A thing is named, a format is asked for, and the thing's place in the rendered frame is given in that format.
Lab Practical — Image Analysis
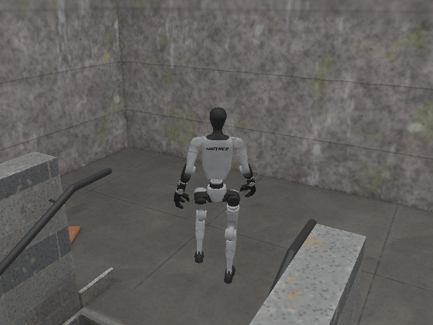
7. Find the robot left upper arm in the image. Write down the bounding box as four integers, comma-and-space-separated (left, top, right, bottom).
185, 136, 204, 175

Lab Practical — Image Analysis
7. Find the robot right upper arm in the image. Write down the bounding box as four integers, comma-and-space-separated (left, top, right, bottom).
231, 137, 250, 174

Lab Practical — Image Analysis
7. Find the robot right hand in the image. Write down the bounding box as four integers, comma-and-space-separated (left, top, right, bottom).
240, 184, 256, 197

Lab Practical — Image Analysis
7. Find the humanoid robot torso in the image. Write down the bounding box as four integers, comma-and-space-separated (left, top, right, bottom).
201, 134, 233, 203

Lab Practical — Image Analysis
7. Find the robot left forearm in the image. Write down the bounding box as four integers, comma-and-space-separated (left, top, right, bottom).
176, 164, 191, 194

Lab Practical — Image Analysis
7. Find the robot left hand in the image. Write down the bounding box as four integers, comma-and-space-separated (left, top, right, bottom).
174, 192, 189, 209

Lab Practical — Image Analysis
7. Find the robot right forearm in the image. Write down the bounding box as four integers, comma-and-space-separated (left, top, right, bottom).
243, 163, 255, 187

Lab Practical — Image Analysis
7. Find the left robot thigh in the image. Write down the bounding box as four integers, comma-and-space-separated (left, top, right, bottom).
194, 188, 208, 221

